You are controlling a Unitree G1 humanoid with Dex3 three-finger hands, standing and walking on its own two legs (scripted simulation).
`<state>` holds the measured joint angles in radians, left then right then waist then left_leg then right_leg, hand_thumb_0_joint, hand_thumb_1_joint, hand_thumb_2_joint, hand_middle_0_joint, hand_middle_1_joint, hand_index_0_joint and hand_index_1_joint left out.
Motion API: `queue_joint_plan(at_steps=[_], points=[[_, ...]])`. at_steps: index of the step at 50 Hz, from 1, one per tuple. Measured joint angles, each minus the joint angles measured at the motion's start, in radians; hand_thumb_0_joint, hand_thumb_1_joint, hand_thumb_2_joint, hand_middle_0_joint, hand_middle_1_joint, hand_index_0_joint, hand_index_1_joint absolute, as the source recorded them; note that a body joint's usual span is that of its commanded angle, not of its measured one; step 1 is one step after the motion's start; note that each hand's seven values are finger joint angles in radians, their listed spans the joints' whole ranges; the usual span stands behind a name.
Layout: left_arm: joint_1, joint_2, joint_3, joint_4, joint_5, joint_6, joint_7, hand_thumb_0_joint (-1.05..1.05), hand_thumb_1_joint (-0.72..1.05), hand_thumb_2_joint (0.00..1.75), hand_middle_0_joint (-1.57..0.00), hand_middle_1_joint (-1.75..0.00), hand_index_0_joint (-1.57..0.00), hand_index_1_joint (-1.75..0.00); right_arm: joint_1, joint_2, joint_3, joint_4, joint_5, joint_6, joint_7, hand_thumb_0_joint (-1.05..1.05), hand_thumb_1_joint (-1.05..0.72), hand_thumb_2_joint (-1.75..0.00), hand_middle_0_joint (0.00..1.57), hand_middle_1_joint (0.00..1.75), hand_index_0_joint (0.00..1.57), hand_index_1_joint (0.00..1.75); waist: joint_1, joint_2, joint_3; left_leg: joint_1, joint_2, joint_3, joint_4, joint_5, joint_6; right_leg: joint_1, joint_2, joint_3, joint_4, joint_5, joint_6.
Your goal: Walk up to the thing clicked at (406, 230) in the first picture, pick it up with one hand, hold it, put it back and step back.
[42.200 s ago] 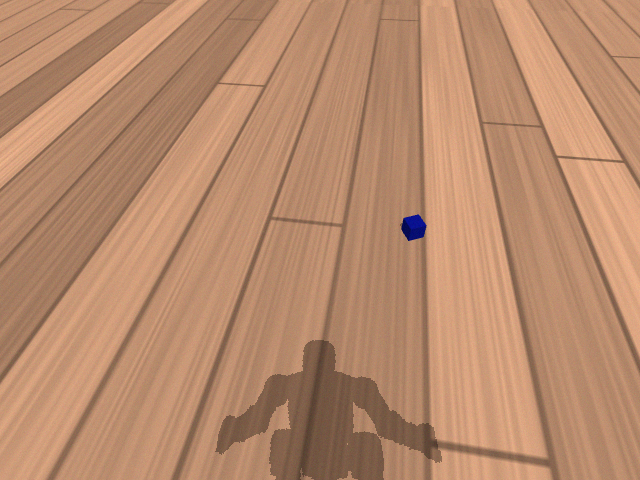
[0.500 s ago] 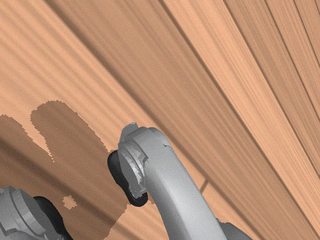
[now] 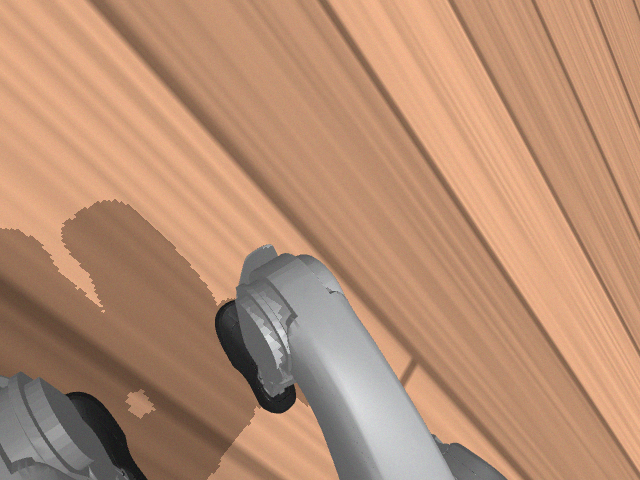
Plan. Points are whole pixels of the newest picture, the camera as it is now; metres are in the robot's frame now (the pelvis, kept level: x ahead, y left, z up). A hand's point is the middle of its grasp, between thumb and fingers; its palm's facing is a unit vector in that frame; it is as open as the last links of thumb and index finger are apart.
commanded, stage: close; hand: left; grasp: from above
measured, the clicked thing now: out of the picture +0.49 +0.34 -0.30
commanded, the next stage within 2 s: none
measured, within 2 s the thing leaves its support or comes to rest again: neither
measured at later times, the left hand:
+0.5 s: hand out of the picture +0.47 +0.34 -0.27, palm faces -0.26 -0.35 -0.90, open 10.1 cm
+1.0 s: hand out of the picture +0.47 +0.34 -0.27, palm faces -0.26 -0.36 -0.90, open 10.2 cm
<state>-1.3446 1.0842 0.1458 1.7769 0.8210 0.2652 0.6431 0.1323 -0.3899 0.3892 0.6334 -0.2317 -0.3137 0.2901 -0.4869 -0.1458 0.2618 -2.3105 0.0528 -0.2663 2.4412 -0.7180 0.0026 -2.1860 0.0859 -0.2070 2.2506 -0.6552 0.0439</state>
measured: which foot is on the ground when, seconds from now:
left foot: down 0.00-1.00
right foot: down 0.00-1.00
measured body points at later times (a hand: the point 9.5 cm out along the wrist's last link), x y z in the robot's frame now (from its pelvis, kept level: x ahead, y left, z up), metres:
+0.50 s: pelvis +0.00 +0.00 +0.00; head +0.32 +0.12 +0.29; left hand +0.49 +0.35 -0.22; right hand +0.01 -0.24 -0.04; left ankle +0.06 +0.13 -0.30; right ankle +0.12 -0.11 -0.30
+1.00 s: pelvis +0.00 +0.00 +0.00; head +0.32 +0.12 +0.29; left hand +0.49 +0.35 -0.22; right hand +0.01 -0.24 -0.04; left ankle +0.06 +0.13 -0.30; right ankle +0.12 -0.11 -0.30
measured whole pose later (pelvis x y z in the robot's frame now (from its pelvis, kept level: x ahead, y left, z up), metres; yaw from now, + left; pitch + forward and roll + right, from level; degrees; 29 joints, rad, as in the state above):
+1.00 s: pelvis +0.00 +0.00 +0.00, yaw +0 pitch +31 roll -16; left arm -1.35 1.08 0.14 1.78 0.83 0.26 0.64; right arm 0.13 -0.39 0.39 0.64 -0.23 -0.31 0.29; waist -0.49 -0.15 0.26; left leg -2.31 0.05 -0.27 2.44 -0.72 0.01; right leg -2.19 0.09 -0.21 2.25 -0.65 0.05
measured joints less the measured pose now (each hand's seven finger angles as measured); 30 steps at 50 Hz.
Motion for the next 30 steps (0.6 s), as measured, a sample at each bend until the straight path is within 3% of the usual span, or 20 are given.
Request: queue_joint_plan(at_steps=[14,30], points=[[-0.004,-0.003,-0.005,0.007,0.017,-0.006,-0.004,0.00,0.06,0.52,-0.61,-0.69,-0.57,-0.67,0.002,0.006,-0.005,0.004,0.002,0.003,-0.004,0.01,-0.92,-0.90,0.19,0.30,0.20,0.30,0.002,-0.001,-0.002,0.001,-0.002,0.000,0.004,-0.003,0.003,0.005,-0.001,0.000,0.001,-0.004,0.002],[-0.003,-0.003,-0.005,0.001,0.006,-0.001,0.009,0.01,0.06,0.53,-0.60,-0.71,-0.56,-0.68,0.008,-0.003,0.000,-0.004,-0.001,0.007,0.002,0.01,-0.92,-0.90,0.19,0.30,0.20,0.30,-0.001,-0.005,-0.002,0.001,-0.001,0.001,0.000,0.000,0.002,0.004,-0.002,0.000,-0.001,-0.001,0.001]])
